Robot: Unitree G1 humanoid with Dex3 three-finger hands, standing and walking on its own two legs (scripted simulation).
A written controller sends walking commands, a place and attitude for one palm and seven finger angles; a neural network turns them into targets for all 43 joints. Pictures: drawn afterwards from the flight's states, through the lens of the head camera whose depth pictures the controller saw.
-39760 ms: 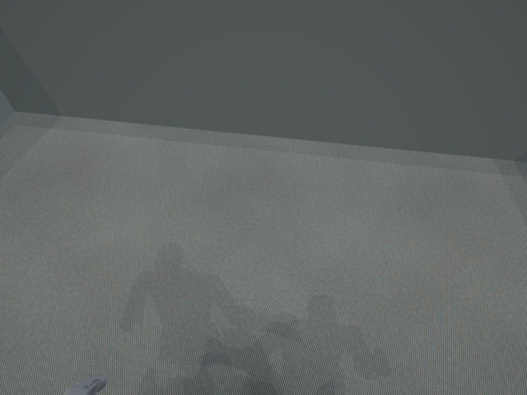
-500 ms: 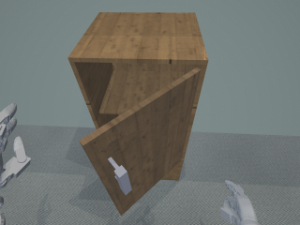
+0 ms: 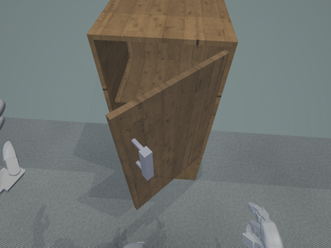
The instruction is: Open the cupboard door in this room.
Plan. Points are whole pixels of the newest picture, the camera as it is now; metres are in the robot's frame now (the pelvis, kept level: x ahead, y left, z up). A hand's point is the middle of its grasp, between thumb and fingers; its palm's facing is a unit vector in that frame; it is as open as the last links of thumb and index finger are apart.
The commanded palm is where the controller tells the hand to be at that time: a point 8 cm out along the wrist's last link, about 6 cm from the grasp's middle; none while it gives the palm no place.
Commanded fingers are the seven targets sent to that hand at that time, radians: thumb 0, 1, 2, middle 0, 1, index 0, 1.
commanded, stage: step back with the hand held close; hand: left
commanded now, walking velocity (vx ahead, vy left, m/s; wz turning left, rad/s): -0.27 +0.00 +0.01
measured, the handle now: (142, 159) +0.34 +0.09 +0.00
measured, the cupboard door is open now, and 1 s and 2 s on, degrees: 46 46 46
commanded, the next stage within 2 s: stop stepping back and stand still in 0.60 s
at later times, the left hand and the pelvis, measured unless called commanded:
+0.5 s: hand (5, 221) +0.12 +0.23 +0.18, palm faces +0.36 -0.81 -0.46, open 7.4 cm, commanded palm +0.07 +0.29 +0.19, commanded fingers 0.00 0.90 0.90 -0.20 -0.30 -0.20 -0.30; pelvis -0.08 -0.01 +0.00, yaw -2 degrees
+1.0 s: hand out of the picture -0.02 +0.24 +0.18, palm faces +0.47 -0.78 -0.42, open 7.4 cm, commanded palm -0.08 +0.28 +0.19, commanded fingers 0.00 0.90 0.90 -0.20 -0.30 -0.20 -0.30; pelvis -0.21 -0.02 +0.01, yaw +1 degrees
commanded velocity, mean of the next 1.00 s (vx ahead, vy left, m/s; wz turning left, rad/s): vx -0.17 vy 0.03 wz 0.01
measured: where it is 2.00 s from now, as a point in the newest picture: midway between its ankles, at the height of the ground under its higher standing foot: outside the picture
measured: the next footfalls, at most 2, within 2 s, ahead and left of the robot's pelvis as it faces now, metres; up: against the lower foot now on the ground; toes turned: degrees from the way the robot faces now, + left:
right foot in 0.38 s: -0.17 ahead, -0.12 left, +0.00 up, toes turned +0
left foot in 0.52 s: +0.04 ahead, +0.09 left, +0.00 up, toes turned -2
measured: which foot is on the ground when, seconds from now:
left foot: down 0.00-0.42, up 0.44-0.50, down 0.52-0.76, up 0.78-0.96, down 0.98-1.00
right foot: down 0.00-0.16, up 0.18-0.36, down 0.38-1.00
